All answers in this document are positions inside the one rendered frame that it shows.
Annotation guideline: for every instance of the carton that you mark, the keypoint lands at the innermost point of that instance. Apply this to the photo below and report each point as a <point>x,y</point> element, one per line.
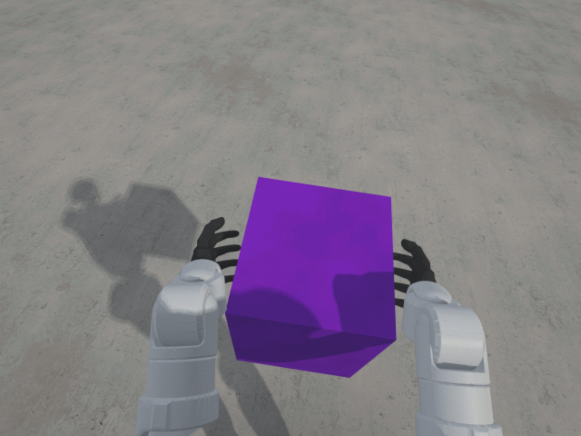
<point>313,288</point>

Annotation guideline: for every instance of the robot right forearm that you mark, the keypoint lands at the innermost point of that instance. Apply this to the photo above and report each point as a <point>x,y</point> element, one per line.
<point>451,362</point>

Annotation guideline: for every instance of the right robot hand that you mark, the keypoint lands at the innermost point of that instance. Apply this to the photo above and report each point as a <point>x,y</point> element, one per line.
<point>419,265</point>

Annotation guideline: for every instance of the robot left forearm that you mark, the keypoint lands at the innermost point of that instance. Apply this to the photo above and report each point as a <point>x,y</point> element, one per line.
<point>180,396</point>

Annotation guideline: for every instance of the left robot hand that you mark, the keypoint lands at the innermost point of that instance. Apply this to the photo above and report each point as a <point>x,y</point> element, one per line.
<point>208,239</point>

